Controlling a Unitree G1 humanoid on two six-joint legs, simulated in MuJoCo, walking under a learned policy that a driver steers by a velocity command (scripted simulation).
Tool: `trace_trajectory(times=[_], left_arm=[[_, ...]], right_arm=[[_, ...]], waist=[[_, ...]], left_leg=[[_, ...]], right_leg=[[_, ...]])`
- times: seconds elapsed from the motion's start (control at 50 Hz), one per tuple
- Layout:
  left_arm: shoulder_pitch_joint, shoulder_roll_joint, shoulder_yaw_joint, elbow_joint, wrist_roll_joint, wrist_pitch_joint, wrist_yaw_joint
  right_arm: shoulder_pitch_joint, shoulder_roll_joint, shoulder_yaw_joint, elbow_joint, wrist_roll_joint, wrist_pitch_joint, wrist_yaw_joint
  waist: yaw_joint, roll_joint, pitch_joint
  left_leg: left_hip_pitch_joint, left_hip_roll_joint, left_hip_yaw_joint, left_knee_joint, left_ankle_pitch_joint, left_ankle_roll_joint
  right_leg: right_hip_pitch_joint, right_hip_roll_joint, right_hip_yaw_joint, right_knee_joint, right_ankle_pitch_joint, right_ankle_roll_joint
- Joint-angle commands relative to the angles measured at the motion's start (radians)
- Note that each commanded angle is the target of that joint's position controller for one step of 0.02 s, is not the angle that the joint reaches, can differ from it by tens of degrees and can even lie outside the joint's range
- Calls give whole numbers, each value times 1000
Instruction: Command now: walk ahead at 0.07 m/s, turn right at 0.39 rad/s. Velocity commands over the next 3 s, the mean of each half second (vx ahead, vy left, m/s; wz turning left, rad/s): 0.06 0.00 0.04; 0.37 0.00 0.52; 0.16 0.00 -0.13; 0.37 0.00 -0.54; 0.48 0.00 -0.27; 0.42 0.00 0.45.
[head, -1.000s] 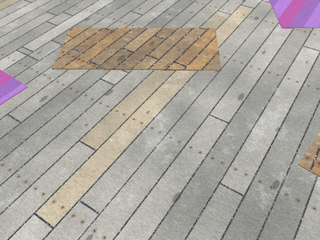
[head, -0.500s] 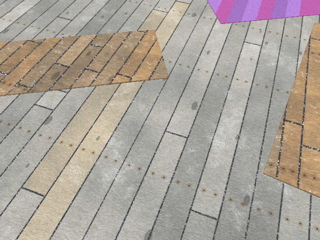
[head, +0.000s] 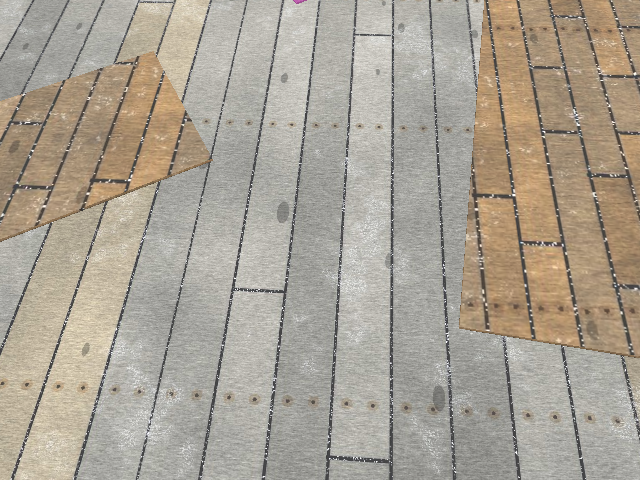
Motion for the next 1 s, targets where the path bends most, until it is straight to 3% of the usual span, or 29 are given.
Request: trace_trajectory(times=[0.02, 0.14, 0.18, 0.22, 0.24, 0.26, 0.3, 0.38, 0.42, 0.46, 0.52, 0.54, 0.56, 0.58, 0.6, 0.62, 0.64, 0.68, 0.74, 0.8, 0.84, 0.86, 0.88, 0.9, 0.92, 0.94, 0.96, 0.98, 1.0], left_arm=[[-14, 150, 44, -56, 1, -11, 20], [-23, 128, 30, -29, 6, 14, 23], [-33, 71, 5, -12, 11, 13, 17], [37, 15, -20, 33, 19, 3, 11], [92, 15, -20, 42, 38, -6, 11], [121, 11, -16, 38, 34, -10, 13], [0, 89, 8, 35, 26, -3, 28], [-6, 64, 14, 30, 18, 6, 45], [-3, 35, 14, 27, 14, -3, 43], [-10, 29, 20, 22, 2, -20, 34], [115, 70, 42, 48, -9, -60, 27], [212, 127, 58, 80, -11, -68, 29], [231, 167, 70, 93, -1, -74, 27], [215, 134, 58, 88, 0, -77, 34], [213, 107, 49, 80, -9, -80, 39], [167, 122, 51, 81, -13, -74, 42], [142, 119, 49, 80, -16, -71, 42], [123, 119, 46, 82, -9, -70, 41], [107, 170, 58, 97, -16, -70, 31], [132, 194, 68, 118, -35, -62, 18], [119, 187, 64, 123, -40, -59, 15], [142, 142, 48, 125, -27, -62, 15], [132, 52, 19, 72, 15, -68, 18], [112, 38, 5, 18, 1, -96, 22], [51, 133, 27, 13, -44, -115, 14], [32, 146, 27, 15, -49, -127, 9], [38, 137, 26, 33, -23, -131, 16], [44, 132, 30, 42, 2, -125, 23], [56, 134, 31, 54, 6, -113, 19]], right_arm=[[137, -73, -19, -9, -5, 10, -15], [51, -65, -17, -39, 6, 26, -10], [78, -39, -10, -28, 3, 14, 2], [90, -31, -5, -24, -13, 4, 14], [65, -112, -17, -50, -23, 2, 10], [1, -123, -18, -36, -27, 3, 12], [0, -87, -14, -51, -14, 2, 18], [46, -126, -31, -63, 10, 1, 10], [76, -108, -31, -72, 15, 12, 0], [102, -108, -35, -84, 20, 21, -4], [33, -83, -32, -140, 28, 13, -5], [-10, -40, -23, -172, 35, 4, -1], [-48, -35, -20, -200, 39, -5, 4], [-44, -68, -31, -199, 34, -10, 9], [-28, -67, -32, -194, 24, -18, 23], [7, -49, -31, -194, 40, -19, 28], [-4, -52, -30, -189, 39, -19, 32], [-25, -25, -20, -197, 34, -13, 49], [-36, 8, -5, -213, 31, -14, 64], [-28, -41, -22, -215, 35, -5, 68], [99, -85, -53, -179, 28, 3, 62], [253, -145, -90, -136, 35, 10, 51], [380, -263, -118, -126, 37, 13, 31], [360, -299, -107, -169, 31, -9, 39], [320, -212, -83, -169, 27, -31, 48], [294, -167, -68, -160, 22, -43, 49], [230, -147, -61, -169, 16, -45, 48], [166, -132, -55, -177, 4, -42, 47], [126, -123, -50, -185, -6, -42, 42]], waist=[[-35, -75, -270], [9, -150, -206], [-8, -144, -209], [-14, -103, -192], [39, 33, -184], [104, 176, -163], [30, 129, -104], [7, 145, -94], [-3, 128, -136], [-10, 92, -96], [65, -5, -73], [92, -114, -78], [96, -207, -56], [78, -114, -33], [75, -85, -40], [41, -149, -57], [47, -132, -46], [52, -112, -45], [48, -137, -60], [39, -118, -76], [-45, -82, -127], [-116, -21, -208], [-142, 238, -253], [-115, 307, -375], [-130, 169, -284], [-106, 142, -203], [-64, 61, -160], [-25, 50, -136], [2, 81, -132]], left_leg=[[102, 7, 8, -108, 67, -26], [180, 5, 13, -321, 136, -12], [271, 13, 24, -469, 174, 9], [412, 29, 4, -677, 333, 50], [418, 156, -140, -708, 491, 103], [245, 192, -203, -738, 326, 187], [153, 114, -177, -774, 108, 148], [193, 110, -232, -736, 253, 156], [212, 89, -256, -728, 61, 178], [161, 71, -297, -744, -235, 198], [-73, -12, -204, -571, -251, 151], [-214, -67, -104, -380, -165, 114], [-317, -45, -41, -148, -119, 98], [-354, 5, -67, -18, -89, 94], [-336, 27, -72, 1, -46, 89], [-347, 45, -51, 2, 3, 80], [-323, 68, -36, -14, 48, 74], [-210, 70, 24, -104, 125, 56], [-36, 61, 75, -297, 197, 51], [81, 20, 133, -406, 207, 84], [303, -53, 188, -493, 234, 134], [513, -85, 168, -514, 226, 172], [740, 149, -260, -634, 120, 289], [838, 309, -817, -868, -177, 441], [793, 323, -756, -912, -222, 419], [700, 292, -619, -883, -143, 389], [595, 245, -499, -844, 93, 353], [482, 204, -409, -843, 267, 332], [409, 183, -340, -844, 467, 324]], right_leg=[[134, -262, 236, -123, 376, -196], [77, -241, 281, -157, -130, -152], [83, -244, 271, -123, -174, -128], [47, -190, 216, -75, -228, -39], [33, -116, 141, 34, -300, 22], [151, -75, 51, 7, -256, 65], [213, -75, 42, 31, -173, 79], [183, -74, 9, 63, -146, 73], [178, -54, -30, 78, -273, 74], [151, -58, -24, 78, -402, 54], [337, -188, 147, -62, -539, -24], [456, -334, 349, -187, -642, -91], [481, -501, 559, -279, -644, -179], [449, -519, 556, -275, -598, -203], [440, -475, 436, -261, -451, -173], [456, -459, 403, -273, -471, -160], [419, -427, 321, -302, -414, -134], [345, -371, 135, -309, -212, -102], [278, -337, -20, -299, -124, -76], [283, -370, -66, -252, -133, -56], [226, -351, -148, -56, 92, -14], [151, -297, -220, 193, 193, 27], [-170, -199, -246, 607, -239, 109], [-411, -63, -18, 837, -527, 120], [-515, -123, 51, 906, -432, 99], [-518, -166, 40, 859, -338, 70], [-449, -198, 39, 781, -266, 69], [-368, -216, 42, 701, -217, 78], [-288, -222, 34, 669, -196, 88]])
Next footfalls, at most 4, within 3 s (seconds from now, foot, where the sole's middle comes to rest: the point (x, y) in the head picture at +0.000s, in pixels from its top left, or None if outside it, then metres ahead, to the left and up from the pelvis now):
0.22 left None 0.11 0.17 -0.77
0.86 left None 0.27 0.27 -0.77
1.32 right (256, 399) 0.55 0.19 -0.77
1.68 left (145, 428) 0.49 0.42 -0.77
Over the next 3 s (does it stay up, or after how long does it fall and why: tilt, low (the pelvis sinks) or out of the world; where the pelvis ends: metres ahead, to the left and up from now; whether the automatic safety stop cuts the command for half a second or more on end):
stays up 1.11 0.21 0.01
